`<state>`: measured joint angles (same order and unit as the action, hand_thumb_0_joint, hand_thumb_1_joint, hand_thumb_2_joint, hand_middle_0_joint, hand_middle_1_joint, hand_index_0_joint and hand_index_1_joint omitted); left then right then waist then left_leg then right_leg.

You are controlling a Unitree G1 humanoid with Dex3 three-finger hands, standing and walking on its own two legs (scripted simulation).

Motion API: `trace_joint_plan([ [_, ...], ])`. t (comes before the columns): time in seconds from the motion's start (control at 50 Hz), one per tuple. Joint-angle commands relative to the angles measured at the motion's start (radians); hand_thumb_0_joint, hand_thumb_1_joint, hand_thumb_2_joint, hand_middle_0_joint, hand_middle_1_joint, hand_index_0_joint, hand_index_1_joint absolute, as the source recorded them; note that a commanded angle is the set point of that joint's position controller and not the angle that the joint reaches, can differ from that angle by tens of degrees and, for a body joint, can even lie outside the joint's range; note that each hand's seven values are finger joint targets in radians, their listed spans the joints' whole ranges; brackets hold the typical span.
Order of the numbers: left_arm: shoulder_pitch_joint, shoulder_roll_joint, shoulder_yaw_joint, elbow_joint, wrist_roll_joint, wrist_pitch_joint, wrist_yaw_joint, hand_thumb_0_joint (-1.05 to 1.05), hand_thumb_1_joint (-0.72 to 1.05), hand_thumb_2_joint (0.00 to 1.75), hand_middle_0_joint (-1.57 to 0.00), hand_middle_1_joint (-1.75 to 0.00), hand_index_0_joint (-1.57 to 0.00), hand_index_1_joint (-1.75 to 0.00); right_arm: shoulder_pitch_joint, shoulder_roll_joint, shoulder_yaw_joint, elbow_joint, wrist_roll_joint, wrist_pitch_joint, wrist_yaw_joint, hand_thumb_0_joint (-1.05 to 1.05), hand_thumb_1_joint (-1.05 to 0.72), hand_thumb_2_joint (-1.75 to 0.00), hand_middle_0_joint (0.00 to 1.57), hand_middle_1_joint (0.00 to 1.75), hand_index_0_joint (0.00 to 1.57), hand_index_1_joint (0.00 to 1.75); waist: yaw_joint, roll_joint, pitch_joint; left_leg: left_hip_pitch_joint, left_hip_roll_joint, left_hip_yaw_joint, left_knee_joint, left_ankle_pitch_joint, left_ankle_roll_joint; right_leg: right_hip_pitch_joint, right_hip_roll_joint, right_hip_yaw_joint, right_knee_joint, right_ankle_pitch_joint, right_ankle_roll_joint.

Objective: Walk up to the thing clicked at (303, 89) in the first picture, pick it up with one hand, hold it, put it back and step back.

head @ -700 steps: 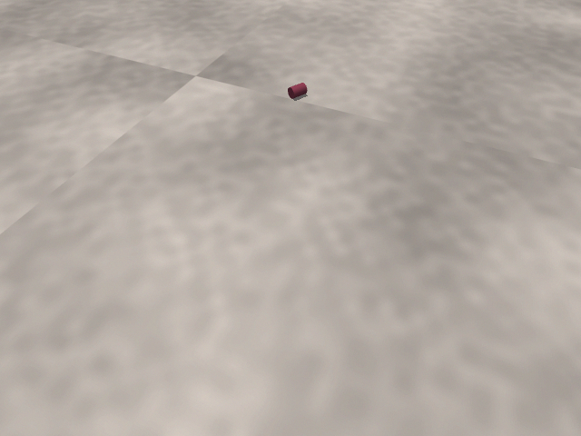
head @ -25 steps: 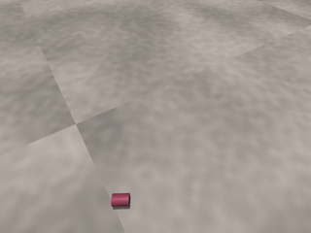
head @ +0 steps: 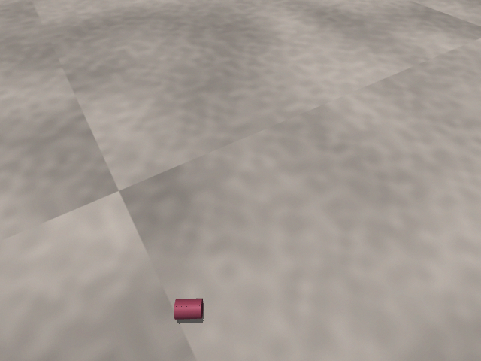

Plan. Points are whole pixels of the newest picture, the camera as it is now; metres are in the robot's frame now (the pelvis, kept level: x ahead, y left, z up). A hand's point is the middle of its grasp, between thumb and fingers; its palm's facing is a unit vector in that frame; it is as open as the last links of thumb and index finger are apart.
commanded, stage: stand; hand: left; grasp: from above
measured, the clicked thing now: (189, 308) +0.42 +0.20 -0.75
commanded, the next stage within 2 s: rise first in 0.14 s
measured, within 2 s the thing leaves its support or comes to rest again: neither
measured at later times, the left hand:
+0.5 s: hand out of the picture +0.15 +0.25 -0.17, palm faces -0.01 -0.94 -0.34, open 9.1 cm
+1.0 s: hand out of the picture +0.12 +0.26 -0.23, palm faces -0.14 -0.89 -0.44, open 14.0 cm
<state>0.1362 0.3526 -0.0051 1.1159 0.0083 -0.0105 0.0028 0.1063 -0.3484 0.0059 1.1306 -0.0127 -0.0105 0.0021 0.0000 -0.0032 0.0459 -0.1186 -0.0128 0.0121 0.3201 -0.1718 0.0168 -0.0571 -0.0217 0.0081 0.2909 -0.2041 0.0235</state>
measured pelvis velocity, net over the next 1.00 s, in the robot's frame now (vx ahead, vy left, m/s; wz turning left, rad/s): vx -0.01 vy -0.01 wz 0.00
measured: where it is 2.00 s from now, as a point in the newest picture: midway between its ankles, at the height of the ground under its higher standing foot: outside the picture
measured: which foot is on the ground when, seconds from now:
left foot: down 0.00-1.00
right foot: down 0.00-1.00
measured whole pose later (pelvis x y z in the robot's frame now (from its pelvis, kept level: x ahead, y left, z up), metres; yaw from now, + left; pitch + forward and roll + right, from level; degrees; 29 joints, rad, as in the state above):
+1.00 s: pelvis -0.01 -0.01 -0.09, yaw +0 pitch +17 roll -2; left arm 0.23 0.35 0.15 0.53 0.21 0.20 -0.03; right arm 0.20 -0.25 -0.02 0.56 0.00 -0.12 -0.03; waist -0.03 0.01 -0.12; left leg -0.92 0.02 -0.03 1.12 -0.50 0.00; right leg -0.84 0.01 -0.03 1.08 -0.55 0.00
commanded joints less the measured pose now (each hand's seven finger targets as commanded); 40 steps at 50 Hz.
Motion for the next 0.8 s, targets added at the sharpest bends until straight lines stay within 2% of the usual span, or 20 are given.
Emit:
trace_joint_plan([
  [0.0,-0.025,0.210,0.038,-0.052,0.003,-0.019,0.011,0.00,0.90,0.90,-0.20,-0.30,-0.20,-0.30,-0.036,-0.219,-0.047,-0.056,0.004,-0.021,-0.010,0.00,-0.90,-0.90,0.20,0.30,0.20,0.30,-0.002,0.006,-0.050,0.033,0.145,-0.112,-0.042,0.165,0.012,-0.039,-0.115,0.078,-0.036,0.135,-0.041],
  [0.16,-0.026,0.210,0.039,-0.058,0.003,-0.024,0.013,0.00,0.90,0.90,-0.20,-0.30,-0.20,-0.30,-0.035,-0.219,-0.049,-0.063,0.005,-0.025,-0.010,0.00,-0.90,-0.90,0.20,0.30,0.20,0.30,-0.002,0.007,-0.090,0.066,0.149,-0.107,-0.021,0.265,0.015,-0.012,-0.121,0.069,-0.025,0.226,-0.036],
  [0.22,-0.030,0.213,0.041,-0.057,0.003,-0.021,0.015,0.00,0.85,0.90,-0.21,-0.37,-0.21,-0.37,-0.032,-0.215,-0.048,-0.062,0.004,-0.022,-0.012,0.00,-0.91,-0.91,0.20,0.30,0.20,0.30,-0.004,0.001,-0.074,0.058,0.146,-0.106,-0.026,0.245,0.013,-0.019,-0.119,0.069,-0.028,0.204,-0.038],
  [0.24,-0.381,0.050,0.047,-0.408,-0.052,-0.116,0.030,0.00,0.77,0.91,-0.29,-0.41,-0.25,-0.45,-0.004,-0.054,0.002,-0.340,0.077,-0.070,-0.030,0.00,-0.96,-0.92,0.20,0.30,0.20,0.30,-0.114,0.018,-0.004,-0.086,0.020,0.014,0.036,0.057,-0.005,-0.277,0.029,-0.018,0.063,0.126,-0.034],
  [0.26,-0.523,0.104,0.066,-0.340,-0.048,-0.112,0.035,0.00,0.69,0.90,-0.25,-0.49,-0.22,-0.53,0.043,-0.083,-0.006,-0.283,0.075,-0.068,-0.041,0.00,-0.91,-0.90,0.20,0.30,0.20,0.30,-0.092,-0.001,-0.053,-0.076,0.013,0.009,0.061,0.025,-0.004,-0.242,0.023,-0.025,0.076,0.093,-0.031],
  [0.28,-0.320,0.147,0.099,-0.155,-0.032,-0.071,0.033,0.00,0.61,0.88,-0.24,-0.57,-0.22,-0.61,0.085,-0.110,-0.023,-0.294,0.079,-0.056,-0.050,0.00,-0.91,-0.90,0.20,0.30,0.20,0.30,-0.069,-0.033,-0.014,-0.115,0.019,0.012,0.070,-0.006,-0.004,-0.241,0.034,-0.038,0.083,0.042,-0.037],
  [0.3,-0.284,0.179,0.120,-0.094,-0.010,-0.051,0.020,0.00,0.53,0.89,-0.21,-0.65,-0.20,-0.66,0.106,-0.114,-0.037,-0.303,0.072,-0.052,-0.052,0.00,-0.89,-0.90,0.20,0.30,0.20,0.30,-0.059,-0.030,-0.056,-0.153,0.010,0.012,0.118,-0.002,-0.002,-0.274,0.030,-0.033,0.115,0.034,-0.042],
  [0.32,-0.348,0.243,0.155,-0.107,0.012,-0.048,0.007,0.00,0.45,0.89,-0.19,-0.72,-0.18,-0.72,0.111,-0.114,-0.046,-0.330,0.067,-0.052,-0.053,0.00,-0.89,-0.90,0.20,0.30,0.20,0.30,-0.045,-0.010,-0.105,-0.169,0.009,0.010,0.158,0.007,-0.002,-0.292,0.028,-0.031,0.156,0.039,-0.045],
  [0.34,-0.323,0.265,0.187,-0.090,0.040,-0.050,-0.004,0.00,0.37,0.87,-0.18,-0.80,-0.19,-0.79,0.119,-0.116,-0.065,-0.358,0.050,-0.058,-0.053,0.00,-0.90,-0.90,0.20,0.30,0.20,0.30,-0.027,-0.020,-0.185,-0.178,0.013,0.004,0.205,0.039,-0.004,-0.288,0.030,-0.032,0.203,0.066,-0.044],
  [0.36,-0.207,0.258,0.209,-0.041,0.073,-0.038,-0.015,0.00,0.29,0.86,-0.17,-0.87,-0.19,-0.84,0.159,-0.110,-0.080,-0.363,0.036,-0.061,-0.046,0.00,-0.91,-0.90,0.20,0.30,0.20,0.30,-0.005,0.016,-0.244,-0.205,0.005,0.004,0.247,0.078,-0.009,-0.291,0.027,-0.029,0.248,0.096,-0.050],
  [0.4,-0.104,0.211,0.206,-0.110,0.100,-0.013,-0.031,0.00,0.13,0.89,-0.16,-0.91,-0.18,-0.89,0.160,-0.101,-0.089,-0.441,0.034,-0.064,-0.036,0.00,-0.91,-0.90,0.20,0.30,0.20,0.30,0.032,0.073,-0.312,-0.207,-0.002,0.002,0.269,0.121,-0.020,-0.275,0.031,-0.031,0.286,0.109,-0.057],
  [0.44,-0.072,0.170,0.187,-0.159,0.115,0.033,-0.026,0.00,-0.03,0.91,-0.15,-0.93,-0.16,-0.92,0.142,-0.090,-0.092,-0.485,0.043,-0.065,-0.035,0.00,-0.91,-0.90,0.20,0.30,0.20,0.30,0.030,0.082,-0.274,-0.238,0.003,-0.001,0.254,0.114,-0.025,-0.294,0.041,-0.034,0.278,0.088,-0.059],
  [0.46,-0.105,0.189,0.196,-0.224,0.120,0.055,-0.020,0.00,-0.11,0.89,-0.16,-0.92,-0.17,-0.92,0.129,-0.090,-0.094,-0.509,0.045,-0.065,-0.034,0.00,-0.89,-0.89,0.20,0.30,0.20,0.30,0.023,0.079,-0.277,-0.243,0.003,-0.004,0.257,0.109,-0.023,-0.300,0.042,-0.037,0.277,0.086,-0.057],
  [0.48,-0.097,0.161,0.182,-0.213,0.126,0.081,-0.019,0.00,-0.19,0.90,-0.18,-0.90,-0.18,-0.91,0.121,-0.086,-0.089,-0.531,0.045,-0.064,-0.030,0.00,-0.90,-0.90,0.20,0.30,0.20,0.30,0.006,0.043,-0.247,-0.272,0.012,-0.015,0.266,0.088,-0.022,-0.324,0.049,-0.044,0.288,0.059,-0.056],
  [0.54,-0.103,0.183,0.199,-0.281,0.147,0.125,-0.009,0.00,-0.43,0.91,-0.18,-0.95,-0.17,-0.95,0.108,-0.077,-0.083,-0.579,0.046,-0.072,-0.025,0.00,-0.88,-0.89,0.20,0.30,0.20,0.30,0.002,0.031,-0.237,-0.332,0.017,-0.015,0.329,0.032,-0.016,-0.399,0.052,-0.048,0.346,0.003,-0.054],
  [0.6,-0.120,0.176,0.210,-0.354,0.158,0.128,-0.001,0.00,-0.47,0.90,-0.17,-0.97,-0.17,-0.98,0.134,-0.066,-0.088,-0.601,0.038,-0.095,-0.026,0.00,-0.88,-0.90,0.20,0.30,0.20,0.30,-0.015,0.026,-0.262,-0.399,0.017,-0.013,0.417,-0.012,-0.011,-0.487,0.049,-0.041,0.423,-0.034,-0.049],
  [0.66,-0.048,0.214,0.250,-0.410,0.174,0.127,0.001,0.00,-0.50,0.93,-0.15,-0.99,-0.14,-1.00,0.143,-0.056,-0.086,-0.623,0.036,-0.114,-0.028,0.00,-0.89,-0.90,0.20,0.30,0.20,0.30,-0.004,0.051,-0.327,-0.447,0.014,-0.007,0.502,0.002,-0.006,-0.538,0.042,-0.029,0.506,-0.015,-0.047],
  [0.7,-0.110,0.173,0.198,-0.568,0.170,0.114,-0.012,0.00,-0.52,0.95,-0.14,-0.99,-0.12,-1.00,0.145,-0.056,-0.096,-0.644,0.030,-0.127,-0.032,0.00,-0.89,-0.90,0.20,0.30,0.20,0.30,-0.034,0.068,-0.371,-0.435,0.025,-0.020,0.535,0.037,-0.007,-0.583,0.047,-0.032,0.551,0.008,-0.046],
  [0.72,-0.038,0.196,0.231,-0.538,0.180,0.125,-0.011,0.00,-0.53,0.97,-0.13,-0.99,-0.11,-1.01,0.149,-0.062,-0.100,-0.644,0.031,-0.131,-0.037,0.00,-0.88,-0.90,0.20,0.30,0.20,0.30,-0.024,0.076,-0.375,-0.438,0.025,-0.019,0.551,0.045,-0.006,-0.604,0.045,-0.031,0.564,0.010,-0.046],
  [0.78,0.014,0.195,0.233,-0.613,0.185,0.137,-0.014,0.00,-0.52,0.97,-0.11,-1.01,-0.09,-1.03,0.136,-0.052,-0.099,-0.660,0.028,-0.143,-0.042,0.00,-0.87,-0.89,0.20,0.30,0.20,0.30,-0.025,0.060,-0.372,-0.490,0.027,-0.028,0.587,0.020,-0.004,-0.637,0.045,-0.034,0.593,-0.014,-0.044],
])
